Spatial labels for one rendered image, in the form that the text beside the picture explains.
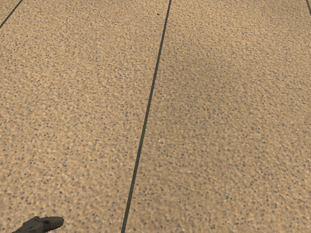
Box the robot left hand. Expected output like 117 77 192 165
12 216 64 233

